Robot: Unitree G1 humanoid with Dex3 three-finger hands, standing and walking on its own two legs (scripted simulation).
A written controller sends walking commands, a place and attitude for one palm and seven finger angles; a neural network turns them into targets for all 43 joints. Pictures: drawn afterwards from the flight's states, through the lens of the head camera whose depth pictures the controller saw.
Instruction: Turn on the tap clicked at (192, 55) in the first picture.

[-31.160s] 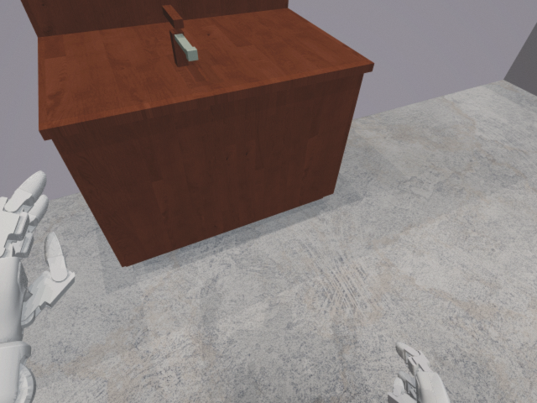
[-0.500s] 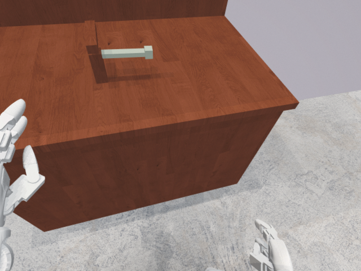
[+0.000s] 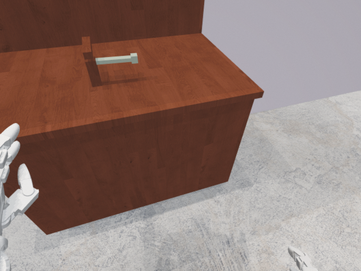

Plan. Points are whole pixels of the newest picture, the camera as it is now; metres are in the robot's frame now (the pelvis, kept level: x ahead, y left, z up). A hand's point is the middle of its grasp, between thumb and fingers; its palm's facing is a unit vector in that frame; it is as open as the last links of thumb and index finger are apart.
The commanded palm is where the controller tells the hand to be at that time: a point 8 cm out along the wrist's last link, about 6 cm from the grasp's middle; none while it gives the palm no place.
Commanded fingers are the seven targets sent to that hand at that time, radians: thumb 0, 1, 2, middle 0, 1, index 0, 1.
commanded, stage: stop stepping back and stand still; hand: left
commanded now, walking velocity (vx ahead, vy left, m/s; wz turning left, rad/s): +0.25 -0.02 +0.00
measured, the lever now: (134, 58) +0.82 +0.20 +0.10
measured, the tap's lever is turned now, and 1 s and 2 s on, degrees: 85 85 85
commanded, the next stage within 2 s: stand and check the lever's angle in 0.34 s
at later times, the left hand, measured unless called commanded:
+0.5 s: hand (35, 198) +0.19 +0.23 +0.18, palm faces +0.42 -0.81 -0.42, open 7.4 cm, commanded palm +0.13 +0.27 +0.19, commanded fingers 0.00 0.90 0.90 -0.20 -0.30 -0.20 -0.30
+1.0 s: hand (34, 190) +0.21 +0.25 +0.16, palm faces +0.43 -0.83 -0.36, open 7.4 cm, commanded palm +0.16 +0.28 +0.19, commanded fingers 0.00 0.90 0.90 -0.20 -0.30 -0.20 -0.30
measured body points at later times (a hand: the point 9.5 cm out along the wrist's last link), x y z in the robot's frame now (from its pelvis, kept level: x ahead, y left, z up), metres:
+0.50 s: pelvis -0.02 -0.02 +0.00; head -0.03 -0.02 +0.45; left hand +0.16 +0.27 +0.20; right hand +0.14 -0.25 -0.08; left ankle -0.01 +0.11 -0.73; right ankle +0.02 -0.10 -0.70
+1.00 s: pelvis +0.00 +0.00 +0.01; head +0.01 +0.00 +0.46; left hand +0.18 +0.29 +0.18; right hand +0.20 -0.23 -0.06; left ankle +0.00 +0.10 -0.73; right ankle +0.03 -0.11 -0.73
